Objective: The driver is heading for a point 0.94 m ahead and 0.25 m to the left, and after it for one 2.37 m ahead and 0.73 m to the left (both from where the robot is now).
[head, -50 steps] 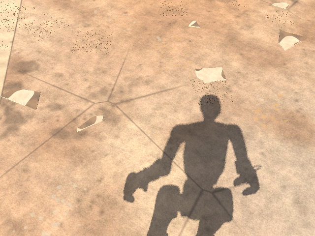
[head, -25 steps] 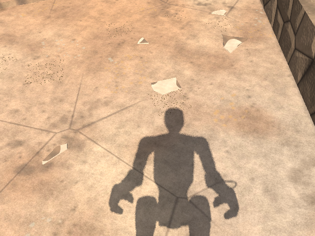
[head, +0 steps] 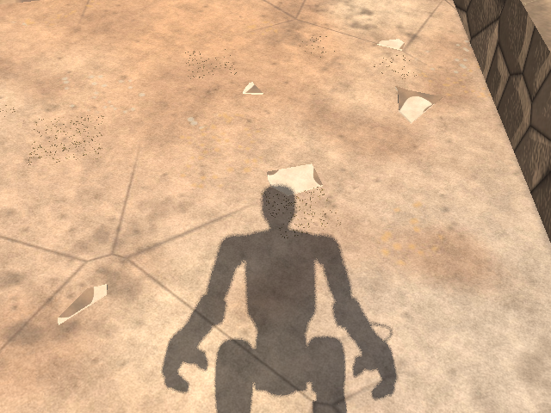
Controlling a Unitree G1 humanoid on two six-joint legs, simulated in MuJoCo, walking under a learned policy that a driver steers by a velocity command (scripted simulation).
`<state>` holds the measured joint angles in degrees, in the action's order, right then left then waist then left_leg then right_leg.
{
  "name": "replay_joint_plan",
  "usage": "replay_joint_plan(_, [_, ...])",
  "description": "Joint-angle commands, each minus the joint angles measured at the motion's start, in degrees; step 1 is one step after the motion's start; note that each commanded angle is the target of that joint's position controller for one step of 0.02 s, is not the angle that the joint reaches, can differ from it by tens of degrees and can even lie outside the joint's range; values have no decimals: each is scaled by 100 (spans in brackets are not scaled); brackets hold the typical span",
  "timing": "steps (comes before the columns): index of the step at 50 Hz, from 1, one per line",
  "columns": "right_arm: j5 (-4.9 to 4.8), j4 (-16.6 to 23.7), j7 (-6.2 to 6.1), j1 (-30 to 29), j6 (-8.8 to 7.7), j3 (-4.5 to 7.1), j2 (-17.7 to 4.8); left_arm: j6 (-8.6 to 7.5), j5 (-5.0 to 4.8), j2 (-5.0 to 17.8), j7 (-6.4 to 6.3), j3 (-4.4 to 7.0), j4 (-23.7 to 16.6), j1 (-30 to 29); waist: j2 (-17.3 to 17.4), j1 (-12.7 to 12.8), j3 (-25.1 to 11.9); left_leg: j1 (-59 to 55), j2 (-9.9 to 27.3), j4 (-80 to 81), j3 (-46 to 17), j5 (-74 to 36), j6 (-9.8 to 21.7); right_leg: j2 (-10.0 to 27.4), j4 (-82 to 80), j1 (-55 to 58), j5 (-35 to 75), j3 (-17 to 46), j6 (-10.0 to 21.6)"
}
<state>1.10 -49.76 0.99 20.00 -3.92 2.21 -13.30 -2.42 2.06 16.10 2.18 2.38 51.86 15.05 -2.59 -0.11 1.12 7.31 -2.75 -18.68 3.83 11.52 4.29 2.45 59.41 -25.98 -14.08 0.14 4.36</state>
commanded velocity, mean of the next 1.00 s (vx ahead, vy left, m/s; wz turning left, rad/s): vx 0.49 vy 0.00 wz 0.32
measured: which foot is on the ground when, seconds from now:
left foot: down 0.00-0.34, up 0.36-0.86, down 0.88-1.00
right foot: up 0.00-0.32, down 0.34-0.90, up 0.92-1.00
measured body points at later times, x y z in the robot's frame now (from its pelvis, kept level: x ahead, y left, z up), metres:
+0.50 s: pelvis +0.27 -0.05 -0.01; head +0.30 -0.05 +0.44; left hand +0.35 +0.22 -0.13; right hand +0.31 -0.30 -0.16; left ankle +0.19 +0.08 -0.66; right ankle +0.32 -0.11 -0.75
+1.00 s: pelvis +0.54 +0.03 -0.02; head +0.57 +0.05 +0.43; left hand +0.48 +0.29 -0.16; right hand +0.74 -0.17 -0.15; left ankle +0.57 +0.08 -0.75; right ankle +0.45 -0.12 -0.64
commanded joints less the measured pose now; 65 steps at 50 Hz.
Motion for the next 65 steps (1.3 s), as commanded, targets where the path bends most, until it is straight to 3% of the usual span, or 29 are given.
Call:
replay_joint_plan(1, [-61, 44, -29, 348, -153, 140, -704, 24, 18, 279, 48, 38, -288, -238, 666, 0, 273, -599, 1436, 1244, -1341, -733, 601, 293, 23, -1269, 468, -32, -176])
replay_joint_plan(6, [-59, -260, -44, 704, -148, 85, -603, 32, 11, 98, 65, -56, -650, -1355, 636, -179, 499, -657, 1263, 1265, -808, -1740, 662, 234, -1240, -1505, 1087, -318, -373])
replay_joint_plan(11, [-34, -514, -100, 890, -154, 92, -694, 1, -40, 95, 39, -101, -869, -1942, 689, -238, 598, -912, 1439, 1159, -635, -2527, 623, 13, -2456, -860, 1340, -485, -141])
replay_joint_plan(14, [-14, -596, -148, 723, -124, 105, -789, -57, -36, 239, -44, -24, -791, -1508, 704, 61, 365, -1243, 1547, 373, -655, -4234, 493, -253, -2757, -77, 820, -485, 133])
replay_joint_plan(15, [7, -600, -153, 633, -100, 124, -865, -98, -35, 357, -96, 40, -604, -894, 719, 316, 20, -1268, 1478, -373, -646, -4881, 421, -432, -2891, 606, 591, -504, 230])
replay_joint_plan(16, [-12, -587, -142, 546, -73, 121, -877, -166, 2, 498, -162, 120, -292, 87, 563, 729, -527, -869, 1245, -1517, -504, -4627, 321, -445, -3233, 1858, 752, -482, 362])
replay_joint_plan(17, [-65, -432, -117, 601, -77, 52, -659, -215, 153, 938, -254, 246, -132, 1041, 53, 990, -1267, 265, 935, -3172, -351, -2739, 252, 740, -3351, 3354, -68, 745, 588])
replay_joint_plan(18, [-264, -364, -84, 1458, -48, -91, 105, -190, 232, 1431, -256, 363, -147, 1121, -1238, 486, -1996, 2338, -72, -5193, -176, 1805, 37, 2446, -3930, 4796, -658, 3548, 1264])
replay_joint_plan(19, [-110, -487, -142, 1075, 6, 97, -666, -128, 1, 1048, -215, 317, -217, 728, -277, 541, -1638, 2703, 134, -5609, -788, 1624, 147, 2210, -4429, 4114, -1324, 3860, 1150])
replay_joint_plan(20, [-103, -346, -117, 547, -2, 150, -719, -144, -50, 650, -212, 206, -289, 112, -48, 315, -677, 2773, 430, -5448, -810, 991, 181, 1957, -4597, 3185, -1246, 2755, 925])
replay_joint_plan(21, [-107, -316, -89, 347, -15, 123, -566, -199, -48, 366, -192, 140, -301, -176, 39, 197, -261, 2583, 630, -5172, -768, 614, 174, 1703, -4828, 2491, -541, 2028, 755])
replay_joint_plan(22, [-41, -355, -60, 301, 41, 135, -490, -250, -52, 244, -210, 108, -253, -223, -57, 88, -63, 2369, 742, -4983, -763, 473, 146, 1468, -4928, 2088, -8, 1444, 566])
replay_joint_plan(23, [35, -374, -11, 397, 126, 132, -418, -287, -76, 146, -238, 78, -179, -205, -160, -52, 5, 2146, 807, -4867, -738, 401, 87, 1301, -5016, 1789, 354, 990, 435])
replay_joint_plan(27, [55, -214, 108, -26, 328, 134, -218, -463, -140, 223, -250, 107, -11, 151, -89, -150, 149, 2556, 907, -4671, -598, -47, -35, 1196, -5229, 1758, 1198, 109, 368])
replay_joint_plan(35, [55, 381, 239, -1690, 308, 11, -87, -429, -118, 248, -322, 83, 248, 778, -55, 156, 497, 3000, 758, -2568, 62, -1318, -105, 1017, -5144, 2327, 2599, -1052, 196])
replay_joint_plan(38, [83, 571, 265, -2090, 294, -17, -116, -351, -99, 328, -381, 94, 381, 1077, -66, 267, 532, 2938, 606, -2009, 361, -1050, 85, 1177, -4875, 2943, 3320, -1271, 184])
replay_joint_plan(40, [96, 591, 250, -1996, 298, 14, -194, -283, -78, 432, -427, 114, 400, 1052, -166, 139, 400, 2576, 348, -1819, 533, -569, 292, 1250, -4376, 3259, 4690, -1449, 148])
replay_joint_plan(42, [103, 466, 200, -1479, 307, 90, -334, -199, -56, 616, -464, 168, 376, 934, -340, -143, 61, 1915, -22, -1766, 675, 95, 566, 1315, -3408, 3437, 6095, -1564, 168])
replay_joint_plan(43, [102, 328, 170, -980, 282, 161, -454, -139, -48, 703, -453, 198, 340, 887, -348, -345, -234, 1362, -192, -1602, 649, 341, 721, 1342, -2563, 3365, 6144, -1558, 200])
replay_joint_plan(44, [139, 84, 115, -193, 229, 272, -628, -95, -64, 740, -420, 214, 277, 805, -158, -708, -640, 304, -306, -1093, 495, 223, 907, 1277, -1306, 2873, 5389, -1609, 115])
replay_joint_plan(45, [202, -66, 23, 506, 216, 458, -1149, -109, -75, 561, -386, 176, 98, 773, 424, -978, -1135, -1037, 691, -807, -895, 779, 1240, 1049, 457, 1580, 3157, -1610, -62])
replay_joint_plan(46, [89, 94, -2, 127, 301, 596, -1670, -175, -157, 125, -255, 136, -372, 676, 1771, -512, -1412, -2498, 2143, -54, -4242, 694, 2171, -434, 2574, -1086, -1617, -1040, -454])
replay_joint_plan(47, [-27, 99, -18, 207, 359, 571, -1588, -270, -96, 518, -230, 177, -553, -32, 625, -718, -1163, -2315, 2159, 323, -4177, 252, 2097, -178, 2617, -1767, -1262, 82, -382])
replay_joint_plan(49, [-53, 49, -78, -299, 303, 434, -1018, -388, -180, 390, -224, 139, -531, -26, -50, -201, -81, -896, 1830, 470, -2883, -989, 1641, 306, 1587, -1481, -454, 144, -349])
replay_joint_plan(51, [-97, 102, -123, -609, 179, 341, -774, -189, 26, 304, -224, 127, -493, 147, 13, 136, -27, -182, 1296, 537, -2133, -1791, 1360, 460, 943, -794, -375, 187, -495])
replay_joint_plan(53, [-138, 65, -104, -467, 56, 332, -836, -4, 92, 225, -178, 118, -553, 136, 137, 211, -83, 47, 1067, 572, -1883, -2239, 1330, 437, 587, -654, -332, 88, -641])
replay_joint_plan(55, [-122, 37, -89, -240, 17, 370, -1003, 67, 78, 190, -146, 101, -720, -224, 261, 133, -5, 160, 926, 655, -1796, -2220, 1250, 426, 116, -838, 43, -12, -745])
replay_joint_plan(58, [-109, 3, -78, 156, 38, 371, -1015, 86, 50, 233, -133, 86, -1010, -996, 455, -148, 144, -26, 827, 684, -1886, -2093, 1059, 377, -705, -1247, 693, -50, -810])
replay_joint_plan(65, [-28, -9, -147, 760, 85, 380, -1097, -20, -32, 277, -71, -14, -1509, -2144, 675, -584, 165, -888, 928, 208, -2255, -2594, 897, -22, -2164, -1301, 1207, -17, -647])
